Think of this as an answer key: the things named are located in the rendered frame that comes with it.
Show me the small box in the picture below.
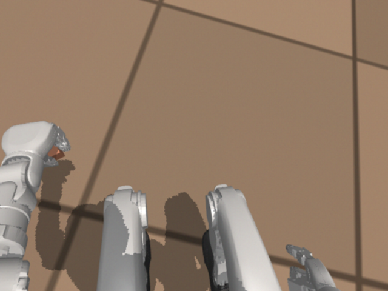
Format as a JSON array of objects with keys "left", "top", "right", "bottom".
[{"left": 48, "top": 145, "right": 65, "bottom": 160}]

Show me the right robot foot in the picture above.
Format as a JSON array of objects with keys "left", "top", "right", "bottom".
[{"left": 202, "top": 230, "right": 229, "bottom": 291}]

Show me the left robot arm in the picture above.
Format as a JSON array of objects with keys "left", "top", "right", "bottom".
[{"left": 0, "top": 152, "right": 44, "bottom": 291}]

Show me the right robot hand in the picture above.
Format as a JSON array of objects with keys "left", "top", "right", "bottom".
[{"left": 286, "top": 244, "right": 336, "bottom": 291}]

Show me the left robot hand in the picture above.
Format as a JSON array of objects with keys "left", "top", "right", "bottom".
[{"left": 1, "top": 121, "right": 71, "bottom": 167}]

